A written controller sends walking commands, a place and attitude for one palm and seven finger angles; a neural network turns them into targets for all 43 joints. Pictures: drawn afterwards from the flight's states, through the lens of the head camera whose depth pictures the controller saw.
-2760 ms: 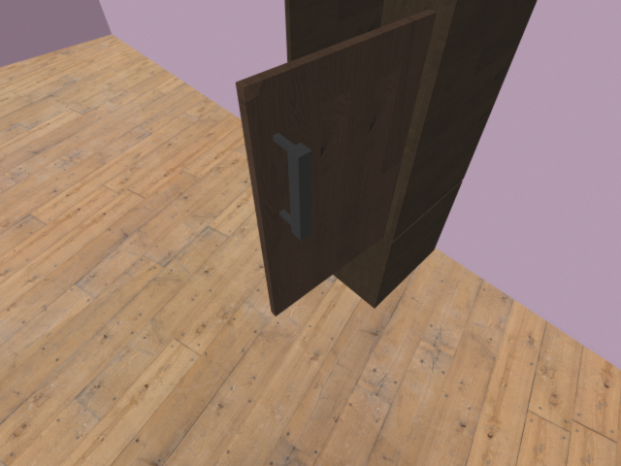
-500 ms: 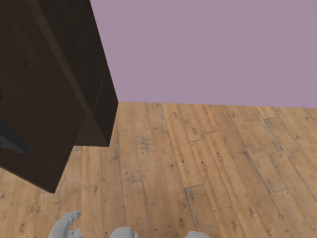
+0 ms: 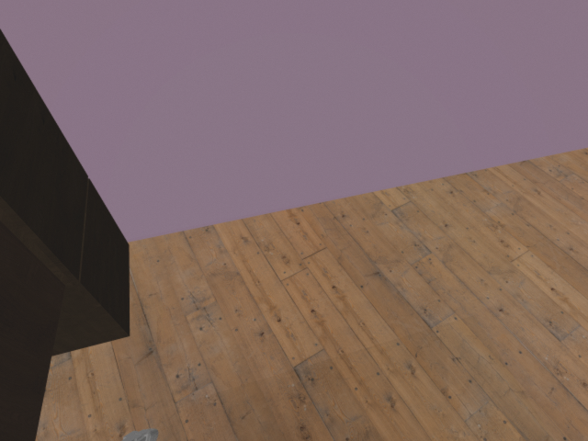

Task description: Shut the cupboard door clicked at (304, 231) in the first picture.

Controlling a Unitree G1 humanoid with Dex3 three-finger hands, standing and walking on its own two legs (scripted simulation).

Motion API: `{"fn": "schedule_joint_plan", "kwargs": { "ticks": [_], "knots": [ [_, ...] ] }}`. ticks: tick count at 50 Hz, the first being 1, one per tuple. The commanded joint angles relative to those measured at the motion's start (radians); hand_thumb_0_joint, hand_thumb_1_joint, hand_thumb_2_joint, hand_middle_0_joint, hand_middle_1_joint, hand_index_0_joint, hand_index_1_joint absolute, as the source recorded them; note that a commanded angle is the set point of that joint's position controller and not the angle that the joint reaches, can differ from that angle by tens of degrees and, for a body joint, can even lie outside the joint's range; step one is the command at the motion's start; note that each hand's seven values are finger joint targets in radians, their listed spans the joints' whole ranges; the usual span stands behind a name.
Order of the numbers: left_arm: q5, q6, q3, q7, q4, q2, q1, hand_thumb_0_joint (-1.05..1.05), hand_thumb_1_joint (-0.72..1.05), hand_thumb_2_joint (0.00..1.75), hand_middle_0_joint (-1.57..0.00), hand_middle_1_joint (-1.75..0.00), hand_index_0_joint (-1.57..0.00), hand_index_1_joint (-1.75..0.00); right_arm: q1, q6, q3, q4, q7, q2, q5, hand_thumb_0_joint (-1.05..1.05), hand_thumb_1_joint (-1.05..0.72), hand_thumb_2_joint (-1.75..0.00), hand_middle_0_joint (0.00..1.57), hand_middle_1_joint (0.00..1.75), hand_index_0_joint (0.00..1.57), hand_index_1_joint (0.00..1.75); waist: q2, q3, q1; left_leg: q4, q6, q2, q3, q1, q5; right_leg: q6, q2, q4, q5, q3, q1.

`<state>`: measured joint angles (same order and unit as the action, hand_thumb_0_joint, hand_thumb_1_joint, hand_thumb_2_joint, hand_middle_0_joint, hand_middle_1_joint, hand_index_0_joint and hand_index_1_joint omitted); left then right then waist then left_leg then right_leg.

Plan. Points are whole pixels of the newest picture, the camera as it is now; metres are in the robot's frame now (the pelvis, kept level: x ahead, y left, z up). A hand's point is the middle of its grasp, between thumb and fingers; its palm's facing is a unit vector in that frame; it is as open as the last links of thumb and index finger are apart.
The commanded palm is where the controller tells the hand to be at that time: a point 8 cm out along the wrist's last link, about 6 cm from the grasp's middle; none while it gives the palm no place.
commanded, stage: walk to a spot facing it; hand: left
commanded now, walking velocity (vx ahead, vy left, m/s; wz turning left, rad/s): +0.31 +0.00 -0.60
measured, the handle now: out of the picture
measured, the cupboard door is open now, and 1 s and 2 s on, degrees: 86 86 86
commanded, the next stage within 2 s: turn to face it in 1.30 s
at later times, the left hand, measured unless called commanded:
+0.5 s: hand (191, 386) +0.23 +0.18 -0.18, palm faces -0.24 -0.96 -0.17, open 7.4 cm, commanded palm none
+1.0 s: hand (294, 262) +0.47 +0.02 -0.16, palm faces -0.42 -0.89 -0.19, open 7.1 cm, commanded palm none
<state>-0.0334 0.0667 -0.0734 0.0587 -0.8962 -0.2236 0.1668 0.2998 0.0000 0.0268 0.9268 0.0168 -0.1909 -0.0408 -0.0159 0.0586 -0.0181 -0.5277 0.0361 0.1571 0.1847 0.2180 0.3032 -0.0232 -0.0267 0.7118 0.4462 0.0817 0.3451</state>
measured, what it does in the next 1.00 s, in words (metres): walks ahead, turning right: right foot, then left foot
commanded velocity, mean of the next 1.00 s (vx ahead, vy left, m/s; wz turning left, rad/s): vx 0.35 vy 0.00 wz -0.37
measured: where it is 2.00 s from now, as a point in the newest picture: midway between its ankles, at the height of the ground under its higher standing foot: (379, 321)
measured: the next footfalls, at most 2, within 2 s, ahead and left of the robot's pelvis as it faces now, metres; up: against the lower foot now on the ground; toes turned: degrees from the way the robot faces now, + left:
right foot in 0.04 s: +0.05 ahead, -0.13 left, +0.00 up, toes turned -6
left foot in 0.36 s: +0.23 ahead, +0.11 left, +0.00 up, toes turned -9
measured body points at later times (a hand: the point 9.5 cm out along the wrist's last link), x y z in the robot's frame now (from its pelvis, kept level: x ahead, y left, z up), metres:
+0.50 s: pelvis +0.14 +0.00 +0.00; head +0.18 +0.01 +0.45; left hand +0.24 +0.23 -0.16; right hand +0.14 -0.26 -0.13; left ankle +0.19 +0.11 -0.74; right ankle +0.06 -0.11 -0.65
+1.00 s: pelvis +0.32 -0.12 +0.01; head +0.36 -0.13 +0.45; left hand +0.49 +0.07 -0.15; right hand +0.24 -0.35 -0.14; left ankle +0.45 -0.02 -0.70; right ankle +0.26 -0.19 -0.74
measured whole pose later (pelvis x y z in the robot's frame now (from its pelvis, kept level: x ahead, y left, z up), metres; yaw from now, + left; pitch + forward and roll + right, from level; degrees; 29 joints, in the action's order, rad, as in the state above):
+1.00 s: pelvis +0.32 -0.12 +0.01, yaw -26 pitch +1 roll +0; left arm -0.02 -0.06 -0.07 0.01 -1.00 -0.19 0.21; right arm 0.26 -0.02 0.06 1.01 -0.01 -0.17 -0.03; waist 0.01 0.05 -0.03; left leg -0.80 0.05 0.12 0.08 0.50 0.26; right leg 0.05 0.03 0.38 0.24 0.07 0.15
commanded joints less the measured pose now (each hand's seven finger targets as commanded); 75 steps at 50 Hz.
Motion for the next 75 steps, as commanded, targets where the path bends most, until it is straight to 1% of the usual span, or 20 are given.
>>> {"fn": "schedule_joint_plan", "kwargs": {
  "ticks": [1, 2, 3, 8, 16, 18, 19, 25, 33, 35, 36, 37, 38, 42, 51, 54, 56, 64, 73, 75],
  "knots": [
    [0.001, -0.065, -0.043, -0.016, 0.032, -0.143, 0.129, 0.00, 0.90, 0.90, -0.20, -0.30, -0.20, -0.30, 0.003, -0.019, 0.060, -0.059, -0.003, -0.183, 0.019, 0.00, -0.90, -0.90, 0.20, 0.30, 0.20, 0.30, 0.092, -0.087, 0.080, -0.137, -0.028, 0.078, -0.001, 0.264, 0.203, 0.088, -0.081, -0.359, 0.024, -0.119, -0.414],
    [0.001, -0.075, -0.070, -0.036, -0.008, -0.265, 0.249, 0.00, 0.90, 0.90, -0.20, -0.30, -0.20, -0.30, -0.121, -0.019, 0.038, -0.125, -0.015, -0.098, 0.028, 0.00, -0.90, -0.90, 0.20, 0.30, 0.20, 0.30, 0.414, -0.050, 0.158, -0.444, 0.030, -0.081, 0.056, 0.554, 0.402, 0.225, -0.348, -0.505, 0.041, -0.574, -0.513],
    [0.016, -0.080, -0.074, -0.054, -0.014, -0.282, 0.287, 0.00, 0.90, 0.90, -0.20, -0.30, -0.20, -0.30, -0.210, -0.018, 0.042, -0.156, -0.013, -0.152, 0.020, 0.00, -0.90, -0.90, 0.20, 0.30, 0.20, 0.30, 0.301, -0.022, 0.180, -0.577, 0.020, -0.054, -0.128, 0.638, 0.335, 0.303, -0.403, -0.525, 0.014, -0.660, -0.463],
    [0.005, -0.106, -0.041, -0.055, 0.021, -0.173, 0.082, 0.00, 0.90, 0.90, -0.20, -0.30, -0.20, -0.30, -0.143, -0.013, 0.059, -0.093, -0.034, -0.118, 0.016, 0.00, -0.90, -0.90, 0.20, 0.30, 0.20, 0.30, 0.178, 0.033, 0.027, -0.464, 0.036, -0.036, -0.150, 0.384, 0.035, 0.220, -0.215, -0.524, -0.041, -0.352, -0.139],
    [0.008, -0.103, -0.045, -0.037, 0.000, -0.160, 0.053, 0.00, 0.90, 0.90, -0.20, -0.30, -0.20, -0.30, 0.011, -0.064, 0.059, -0.056, -0.016, -0.140, 0.022, 0.00, -0.90, -0.90, 0.20, 0.30, 0.20, 0.30, 0.064, -0.034, -0.055, 0.039, 0.023, -0.119, -0.107, -0.126, -0.066, 0.160, -0.105, -0.312, -0.041, -0.312, 0.039],
    [0.021, -0.098, -0.018, -0.023, 0.035, -0.041, 0.086, 0.00, 0.90, 0.90, -0.20, -0.30, -0.20, -0.30, 0.267, -0.080, 0.096, -0.002, 0.011, -0.331, -0.010, 0.00, -0.90, -0.90, 0.20, 0.30, 0.20, 0.30, -0.385, -0.188, -0.138, 0.291, -0.140, 0.326, -0.699, -0.422, 0.287, 0.049, 0.117, 0.311, 0.196, -0.056, 0.352],
    [0.011, -0.107, -0.024, -0.017, 0.066, -0.073, 0.003, 0.00, 0.90, 0.90, -0.20, -0.30, -0.20, -0.30, 0.266, -0.070, 0.087, -0.004, 0.016, -0.321, -0.006, 0.00, -0.90, -0.90, 0.20, 0.30, 0.20, 0.30, -0.192, -0.121, -0.137, 0.343, -0.221, 0.395, -0.808, -0.332, 0.340, 0.067, 0.026, 0.462, 0.136, -0.149, 0.413],
    [-0.003, -0.082, -0.008, 0.012, 0.031, -0.012, -0.013, 0.00, 0.90, 0.90, -0.20, -0.30, -0.20, -0.30, 0.106, -0.092, 0.039, -0.004, 0.012, -0.151, 0.008, 0.00, -0.90, -0.90, 0.20, 0.30, 0.20, 0.30, -0.142, -0.040, -0.011, 0.312, -0.135, 0.172, -0.221, -0.133, -0.155, 0.025, -0.075, 0.373, -0.178, -0.072, 0.336],
    [-0.002, -0.082, -0.005, 0.004, 0.057, -0.023, -0.105, 0.00, 0.90, 0.90, -0.20, -0.30, -0.20, -0.30, 0.118, -0.063, 0.048, 0.031, -0.007, -0.162, 0.000, 0.00, -0.90, -0.90, 0.20, 0.30, 0.20, 0.30, -0.110, 0.002, -0.005, 0.276, -0.124, 0.182, -0.062, -0.031, -0.088, 0.047, -0.020, -0.056, -0.212, 0.042, 0.023],
    [-0.003, -0.093, -0.020, -0.006, 0.001, -0.072, 0.057, 0.00, 0.90, 0.90, -0.20, -0.30, -0.20, -0.30, 0.097, -0.056, 0.040, 0.036, -0.009, -0.155, 0.006, 0.00, -0.90, -0.90, 0.20, 0.30, 0.20, 0.30, -0.020, -0.046, 0.084, 0.027, -0.078, 0.120, 0.007, 0.062, -0.238, 0.082, 0.024, -0.153, -0.200, 0.058, -0.263],
    [-0.006, -0.108, -0.043, -0.020, -0.051, -0.156, 0.233, 0.00, 0.90, 0.90, -0.20, -0.30, -0.20, -0.30, 0.080, -0.059, 0.030, 0.024, -0.019, -0.115, 0.021, 0.00, -0.90, -0.90, 0.20, 0.30, 0.20, 0.30, 0.172, -0.143, 0.166, -0.288, -0.035, 0.033, 0.084, 0.260, -0.186, 0.151, -0.126, -0.240, -0.055, -0.155, -0.543],
    [0.008, -0.112, -0.071, -0.041, -0.085, -0.271, 0.359, 0.00, 0.90, 0.90, -0.20, -0.30, -0.20, -0.30, 0.039, -0.058, 0.023, -0.028, -0.024, -0.058, 0.033, 0.00, -0.90, -0.90, 0.20, 0.30, 0.20, 0.30, 0.422, -0.201, 0.199, -0.615, 0.001, -0.111, 0.043, 0.497, 0.320, 0.260, -0.402, -0.435, -0.061, -0.625, -0.646],
    [0.023, -0.103, -0.067, -0.055, -0.076, -0.277, 0.303, 0.00, 0.90, 0.90, -0.20, -0.30, -0.20, -0.30, -0.008, -0.055, 0.037, -0.027, -0.018, -0.103, 0.026, 0.00, -0.90, -0.90, 0.20, 0.30, 0.20, 0.30, 0.271, -0.140, 0.174, -0.739, -0.010, -0.057, -0.117, 0.571, 0.296, 0.308, -0.426, -0.495, 0.011, -0.650, -0.551],
    [0.012, -0.115, -0.016, -0.066, -0.021, -0.100, 0.041, 0.00, 0.90, 0.90, -0.20, -0.30, -0.20, -0.30, 0.039, -0.030, 0.041, 0.056, -0.021, -0.062, 0.009, 0.00, -0.90, -0.90, 0.20, 0.30, 0.20, 0.30, 0.185, -0.019, 0.007, -0.561, 0.008, 0.015, -0.146, 0.344, 0.033, 0.209, -0.244, -0.530, -0.090, -0.265, -0.138],
    [0.015, -0.144, -0.017, -0.049, -0.107, -0.111, 0.129, 0.00, 0.90, 0.90, -0.20, -0.30, -0.20, -0.30, -0.087, -0.055, 0.036, 0.007, -0.039, -0.041, 0.013, 0.00, -0.90, -0.90, 0.20, 0.30, 0.20, 0.30, 0.118, 0.000, 0.024, -0.091, 0.005, -0.061, -0.082, 0.237, -0.100, 0.207, -0.211, -0.480, -0.273, -0.214, -0.238],
    [0.018, -0.136, -0.015, -0.052, -0.108, -0.094, 0.110, 0.00, 0.90, 0.90, -0.20, -0.30, -0.20, -0.30, 0.050, -0.073, 0.050, 0.059, -0.028, -0.105, 0.009, 0.00, -0.90, -0.90, 0.20, 0.30, 0.20, 0.30, -0.005, -0.040, -0.057, 0.064, -0.025, -0.076, -0.101, -0.105, -0.127, 0.151, -0.134, -0.242, -0.332, -0.153, -0.087],
    [0.024, -0.138, 0.004, -0.039, -0.060, -0.019, 0.125, 0.00, 0.90, 0.90, -0.20, -0.30, -0.20, -0.30, 0.301, -0.075, 0.084, 0.113, -0.006, -0.270, -0.011, 0.00, -0.90, -0.90, 0.20, 0.30, 0.20, 0.30, -0.312, -0.190, -0.130, 0.260, -0.225, 0.325, -0.660, -0.433, 0.011, 0.067, 0.075, 0.357, 0.116, 0.001, 0.270],
    [0.004, -0.095, 0.009, -0.018, -0.072, 0.024, 0.053, 0.00, 0.90, 0.90, -0.20, -0.30, -0.20, -0.30, 0.098, -0.090, 0.041, 0.090, 0.004, -0.107, 0.011, 0.00, -0.90, -0.90, 0.20, 0.30, 0.20, 0.30, -0.099, -0.039, 0.000, 0.331, -0.156, 0.164, -0.141, -0.099, -0.247, 0.030, -0.089, 0.242, -0.186, -0.057, 0.215],
    [0.000, -0.113, -0.001, -0.033, -0.107, -0.029, 0.147, 0.00, 0.90, 0.90, -0.20, -0.30, -0.20, -0.30, 0.112, -0.051, 0.027, 0.129, -0.002, -0.091, 0.019, 0.00, -0.90, -0.90, 0.20, 0.30, 0.20, 0.30, -0.009, -0.032, 0.071, 0.043, -0.089, 0.058, -0.024, 0.040, -0.320, 0.057, -0.004, -0.197, -0.352, 0.047, -0.260],
    [0.009, -0.130, -0.036, -0.056, -0.170, -0.211, 0.356, 0.00, 0.90, 0.90, -0.20, -0.30, -0.20, -0.30, 0.143, -0.048, 0.017, 0.106, -0.006, -0.022, 0.040, 0.00, -0.90, -0.90, 0.20, 0.30, 0.20, 0.30, 0.335, -0.218, 0.127, -0.481, -0.013, -0.133, 0.003, 0.313, 0.342, 0.229, -0.442, -0.355, -0.598, -0.411, -0.574]
  ]
}}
